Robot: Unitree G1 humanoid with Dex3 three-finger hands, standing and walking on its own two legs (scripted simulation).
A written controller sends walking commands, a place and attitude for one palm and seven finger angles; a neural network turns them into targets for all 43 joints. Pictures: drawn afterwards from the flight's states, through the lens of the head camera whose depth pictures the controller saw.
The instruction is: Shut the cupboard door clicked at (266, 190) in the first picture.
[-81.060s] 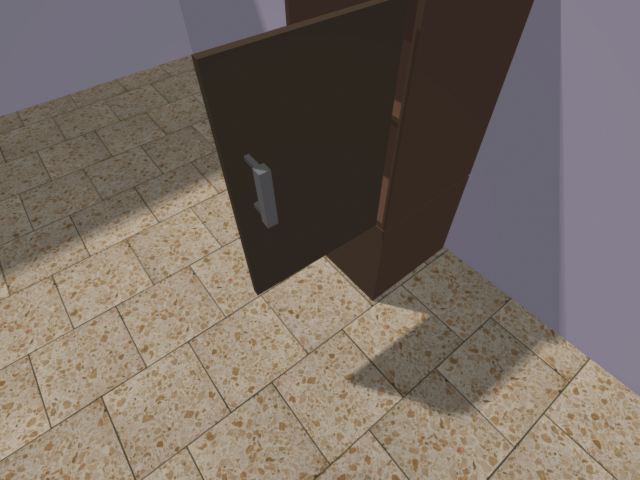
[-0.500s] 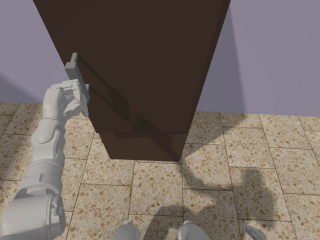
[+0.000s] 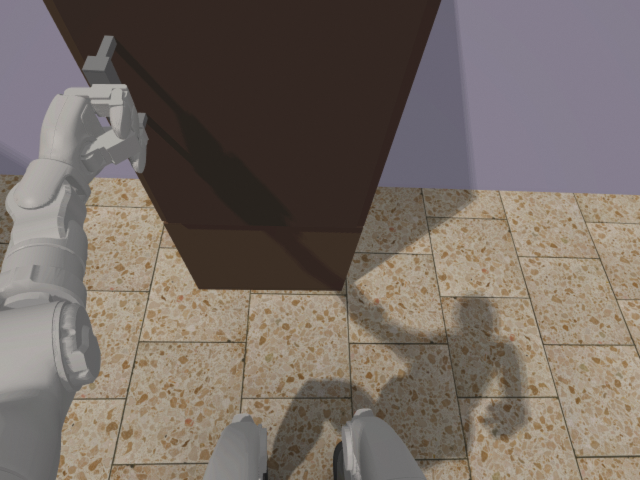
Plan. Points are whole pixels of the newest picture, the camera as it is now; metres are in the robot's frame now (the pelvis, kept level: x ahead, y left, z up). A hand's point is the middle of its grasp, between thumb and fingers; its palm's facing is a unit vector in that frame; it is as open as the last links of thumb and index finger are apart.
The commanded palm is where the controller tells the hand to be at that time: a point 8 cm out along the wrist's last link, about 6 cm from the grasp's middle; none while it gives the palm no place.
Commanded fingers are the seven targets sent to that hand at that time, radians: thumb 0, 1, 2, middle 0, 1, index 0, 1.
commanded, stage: push the door shut along its arc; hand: left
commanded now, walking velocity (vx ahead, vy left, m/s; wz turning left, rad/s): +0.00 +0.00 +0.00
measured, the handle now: (123, 98) +0.57 +0.22 +0.09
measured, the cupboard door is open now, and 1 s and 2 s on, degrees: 0 0 0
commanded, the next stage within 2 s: pull the fist back off the door in 0.26 s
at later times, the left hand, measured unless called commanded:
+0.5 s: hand (139, 134) +0.50 +0.19 +0.10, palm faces +0.02 -1.00 +0.01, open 3.3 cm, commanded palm +0.52 +0.21 +0.10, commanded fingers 0.00 0.90 0.90 -1.30 -1.50 -1.30 -1.50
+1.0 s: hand (166, 150) +0.49 +0.16 +0.09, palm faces +0.02 -1.00 -0.01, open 3.1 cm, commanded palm +0.45 +0.21 +0.10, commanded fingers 0.00 0.90 0.90 -1.30 -1.50 -1.30 -1.50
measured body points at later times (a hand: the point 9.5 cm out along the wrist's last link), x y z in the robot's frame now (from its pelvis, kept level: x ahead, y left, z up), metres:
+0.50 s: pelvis -0.04 +0.01 -0.02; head +0.09 +0.04 +0.41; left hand +0.49 +0.24 +0.10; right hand +0.00 -0.26 -0.11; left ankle +0.04 +0.12 -0.65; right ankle +0.04 -0.12 -0.65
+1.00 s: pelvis -0.02 +0.00 +0.00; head +0.10 +0.02 +0.44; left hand +0.48 +0.22 +0.09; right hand -0.01 -0.26 -0.11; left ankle +0.04 +0.12 -0.65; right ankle +0.04 -0.12 -0.65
